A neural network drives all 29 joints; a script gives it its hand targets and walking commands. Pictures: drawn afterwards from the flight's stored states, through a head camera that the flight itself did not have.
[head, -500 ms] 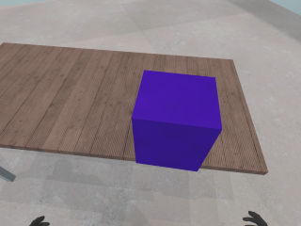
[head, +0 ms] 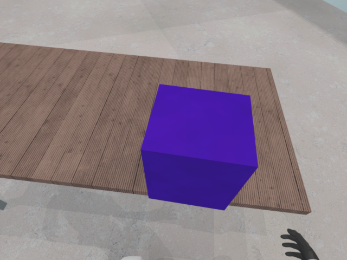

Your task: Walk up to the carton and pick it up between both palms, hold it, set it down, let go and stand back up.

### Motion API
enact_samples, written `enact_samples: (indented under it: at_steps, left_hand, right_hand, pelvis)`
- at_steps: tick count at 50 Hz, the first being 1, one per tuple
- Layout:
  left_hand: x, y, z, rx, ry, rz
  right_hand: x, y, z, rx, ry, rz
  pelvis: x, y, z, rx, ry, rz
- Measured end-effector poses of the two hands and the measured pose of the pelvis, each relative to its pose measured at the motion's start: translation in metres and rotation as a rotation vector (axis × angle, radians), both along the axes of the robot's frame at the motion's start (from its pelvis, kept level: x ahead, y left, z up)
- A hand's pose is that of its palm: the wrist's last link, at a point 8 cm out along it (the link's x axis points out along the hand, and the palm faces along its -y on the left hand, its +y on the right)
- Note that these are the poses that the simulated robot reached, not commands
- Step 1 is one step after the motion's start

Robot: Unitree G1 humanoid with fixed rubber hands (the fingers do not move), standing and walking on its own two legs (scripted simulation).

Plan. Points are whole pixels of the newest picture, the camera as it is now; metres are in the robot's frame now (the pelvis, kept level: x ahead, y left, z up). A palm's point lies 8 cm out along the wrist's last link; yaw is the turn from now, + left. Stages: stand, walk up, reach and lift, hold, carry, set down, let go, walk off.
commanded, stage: walk up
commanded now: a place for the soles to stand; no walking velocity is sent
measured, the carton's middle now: (194, 152) +0.37 -0.04 +0.00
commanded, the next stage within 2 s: reach and lift in 0.86 s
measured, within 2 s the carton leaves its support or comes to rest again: neither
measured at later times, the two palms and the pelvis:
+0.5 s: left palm out of the picture +0.12 +0.31 -0.09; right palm out of the picture +0.09 -0.33 -0.09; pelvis +0.01 +0.00 +0.01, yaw -4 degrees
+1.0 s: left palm (59, 232) +0.18 +0.28 -0.09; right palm out of the picture +0.10 -0.32 -0.10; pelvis -0.02 +0.00 -0.01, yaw -4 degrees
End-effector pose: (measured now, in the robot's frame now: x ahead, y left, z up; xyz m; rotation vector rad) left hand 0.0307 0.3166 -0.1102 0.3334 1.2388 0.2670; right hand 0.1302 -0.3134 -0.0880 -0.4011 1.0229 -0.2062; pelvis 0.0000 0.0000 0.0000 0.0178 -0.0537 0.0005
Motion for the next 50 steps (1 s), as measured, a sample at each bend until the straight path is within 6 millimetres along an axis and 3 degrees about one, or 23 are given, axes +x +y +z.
enact_samples:
  at_steps: [9,13,18,29,43,46,50]
  left_hand:
    - [0.051,-0.006,0.014,0.005,-0.07,-0.06]
    - [0.072,-0.004,0.021,0.023,-0.102,-0.083]
    - [0.088,-0.005,0.024,0.03,-0.117,-0.103]
    - [0.09,-0.014,0.018,0.013,-0.083,-0.13]
    - [0.092,-0.018,0.014,-0.003,-0.075,-0.161]
    - [0.11,-0.017,0.014,0.014,-0.044,-0.13]
    - [0.152,-0.033,0.021,-0.002,-0.079,-0.178]
  right_hand:
    - [0.031,0.003,0.007,0.045,-0.058,-0.022]
    - [0.024,-0.003,0.007,0.04,-0.049,-0.047]
    - [0.003,-0.009,0.003,0.041,-0.014,-0.092]
    - [-0.055,-0.014,-0.005,0.038,0.083,-0.174]
    - [-0.079,-0.006,-0.006,0.047,0.085,-0.216]
    - [-0.067,-0.005,-0.011,0.062,0.048,-0.167]
    - [-0.033,-0.008,-0.007,0.065,-0.064,-0.126]
  pelvis:
    - [0.013,-0.002,0.008,-0.009,0.012,-0.024]
    - [0.015,-0.003,0.009,-0.007,0.012,-0.035]
    - [0.015,-0.003,0.01,-0.007,0.011,-0.052]
    - [0.01,-0.003,0.012,-0.008,0.012,-0.086]
    - [0.004,0.001,0.013,-0.011,0.015,-0.119]
    - [-0.006,0.002,0.006,-0.012,0.028,-0.101]
    - [-0.02,0.003,-0.005,-0.016,0.014,-0.079]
